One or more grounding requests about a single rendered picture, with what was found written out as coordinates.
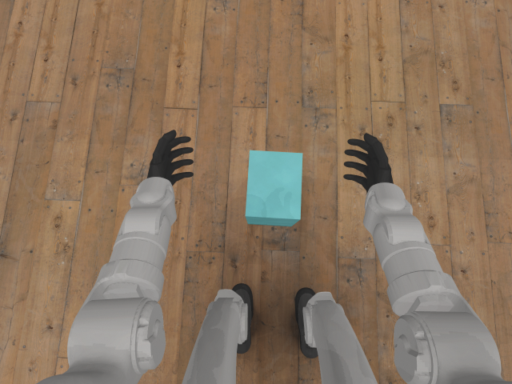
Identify robot left foot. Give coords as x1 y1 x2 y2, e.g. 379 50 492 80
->
232 283 253 354

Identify carton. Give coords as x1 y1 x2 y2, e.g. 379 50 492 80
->
246 150 302 226

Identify robot left thigh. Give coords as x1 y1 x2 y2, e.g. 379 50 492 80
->
182 298 248 384

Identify right robot forearm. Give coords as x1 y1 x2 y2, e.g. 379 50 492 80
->
363 182 501 373

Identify robot left hand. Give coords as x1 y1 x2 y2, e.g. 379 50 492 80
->
147 130 194 186

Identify robot right upper arm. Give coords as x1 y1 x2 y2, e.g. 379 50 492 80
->
394 311 512 384

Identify robot left upper arm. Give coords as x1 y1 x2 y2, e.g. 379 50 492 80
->
37 297 166 384

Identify robot right hand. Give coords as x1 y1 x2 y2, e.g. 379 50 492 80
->
343 133 394 192

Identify left robot forearm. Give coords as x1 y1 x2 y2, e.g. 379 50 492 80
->
67 177 177 365

